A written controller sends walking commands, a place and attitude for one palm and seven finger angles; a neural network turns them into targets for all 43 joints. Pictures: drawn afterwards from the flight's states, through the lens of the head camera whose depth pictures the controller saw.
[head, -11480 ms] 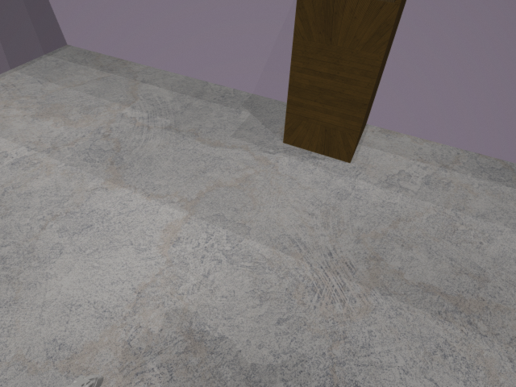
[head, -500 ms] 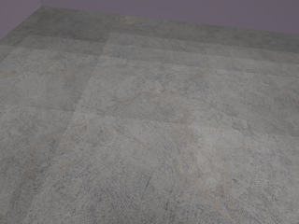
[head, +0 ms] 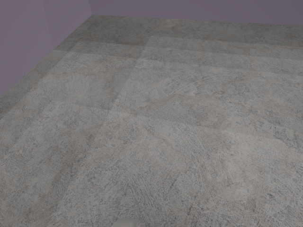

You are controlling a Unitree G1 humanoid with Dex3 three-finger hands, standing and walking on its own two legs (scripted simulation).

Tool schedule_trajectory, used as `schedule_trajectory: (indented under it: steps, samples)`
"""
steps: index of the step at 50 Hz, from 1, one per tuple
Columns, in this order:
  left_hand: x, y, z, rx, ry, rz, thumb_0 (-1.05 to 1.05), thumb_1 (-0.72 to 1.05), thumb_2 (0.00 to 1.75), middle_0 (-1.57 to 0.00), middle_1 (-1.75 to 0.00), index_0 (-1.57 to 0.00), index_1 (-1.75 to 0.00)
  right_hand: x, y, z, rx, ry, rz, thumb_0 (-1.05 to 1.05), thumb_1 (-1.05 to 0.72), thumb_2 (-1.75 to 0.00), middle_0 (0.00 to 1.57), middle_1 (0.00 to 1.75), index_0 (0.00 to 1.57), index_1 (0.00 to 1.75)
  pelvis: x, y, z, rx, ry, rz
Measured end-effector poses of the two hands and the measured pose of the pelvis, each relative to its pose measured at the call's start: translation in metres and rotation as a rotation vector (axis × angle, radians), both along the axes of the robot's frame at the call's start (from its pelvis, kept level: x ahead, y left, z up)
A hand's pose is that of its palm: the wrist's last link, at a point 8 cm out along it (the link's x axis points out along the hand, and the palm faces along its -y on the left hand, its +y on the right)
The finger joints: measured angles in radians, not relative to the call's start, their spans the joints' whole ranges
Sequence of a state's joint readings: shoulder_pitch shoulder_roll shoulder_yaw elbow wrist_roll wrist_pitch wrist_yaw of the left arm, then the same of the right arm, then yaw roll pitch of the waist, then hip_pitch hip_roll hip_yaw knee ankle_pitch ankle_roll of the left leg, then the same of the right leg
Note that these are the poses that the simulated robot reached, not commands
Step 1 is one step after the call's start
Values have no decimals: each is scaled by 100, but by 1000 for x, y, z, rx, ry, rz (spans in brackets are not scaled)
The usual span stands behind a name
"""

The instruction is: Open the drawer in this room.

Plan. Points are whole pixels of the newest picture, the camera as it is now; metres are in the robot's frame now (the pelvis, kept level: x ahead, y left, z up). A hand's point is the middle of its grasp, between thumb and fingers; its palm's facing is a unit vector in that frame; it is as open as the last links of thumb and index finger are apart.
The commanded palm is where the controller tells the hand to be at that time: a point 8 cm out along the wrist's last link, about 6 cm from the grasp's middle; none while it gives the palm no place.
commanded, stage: turn or walk to find it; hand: left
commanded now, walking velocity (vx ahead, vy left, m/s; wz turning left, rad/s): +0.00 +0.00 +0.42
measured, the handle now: out of the picture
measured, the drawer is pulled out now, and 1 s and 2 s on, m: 0.00 0.00 0.00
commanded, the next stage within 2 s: none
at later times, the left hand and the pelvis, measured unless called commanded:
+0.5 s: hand out of the picture -0.01 +0.27 -0.17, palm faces +0.25 -0.94 -0.25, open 7.4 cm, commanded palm none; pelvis -0.03 +0.05 +0.00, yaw +12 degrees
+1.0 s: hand out of the picture -0.05 +0.18 -0.15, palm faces +0.44 -0.86 -0.27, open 7.4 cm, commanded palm none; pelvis -0.03 -0.02 +0.00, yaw +27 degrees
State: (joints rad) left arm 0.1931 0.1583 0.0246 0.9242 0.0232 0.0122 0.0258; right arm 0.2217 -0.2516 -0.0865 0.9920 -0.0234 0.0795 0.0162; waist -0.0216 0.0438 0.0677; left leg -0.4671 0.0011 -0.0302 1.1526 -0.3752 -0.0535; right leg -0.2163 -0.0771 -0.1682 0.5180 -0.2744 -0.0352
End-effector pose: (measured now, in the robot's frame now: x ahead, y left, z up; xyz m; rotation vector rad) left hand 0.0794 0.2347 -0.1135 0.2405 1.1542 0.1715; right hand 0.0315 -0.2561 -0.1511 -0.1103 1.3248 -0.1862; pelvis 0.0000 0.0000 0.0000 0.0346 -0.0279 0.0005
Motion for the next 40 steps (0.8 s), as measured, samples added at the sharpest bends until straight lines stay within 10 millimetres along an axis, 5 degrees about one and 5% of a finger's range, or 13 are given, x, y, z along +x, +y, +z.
schedule_trajectory:
  steps: [7, 17, 28, 35, 40]
  samples:
    - [-49, 13, -12, -26, 77, 92, 0, 90, 89, -20, -30, -20, -30, 12, 10, 7, -23, 32, 88, 1, -91, -90, 20, 30, 20, 30, -7, 7, 0, -2, 9, 63]
    - [-120, 68, -44, -52, 197, 245, 0, 90, 89, -20, -30, -20, -30, 64, 64, 22, -78, -115, 243, 1, -91, -90, 20, 30, 20, 30, -20, 42, -11, -38, 9, 145]
    - [-101, 76, -19, -37, 67, 287, 0, 91, 89, -20, -30, -20, -30, 64, 84, 27, -37, -115, 309, 0, -90, -90, 20, 30, 20, 30, -27, 43, 3, -45, 10, 232]
    - [-78, 50, -7, -4, -32, 288, 0, 91, 89, -20, -30, -20, -30, 52, 55, 6, -3, -62, 319, 0, -90, -90, 20, 30, 20, 30, -30, 16, -4, -22, 19, 295]
    - [-92, 23, 1, 21, -66, 323, 0, 90, 89, -20, -30, -20, -30, 51, 30, -7, 8, -12, 347, 1, -90, -90, 20, 30, 20, 30, -32, -4, -7, -13, 9, 358]
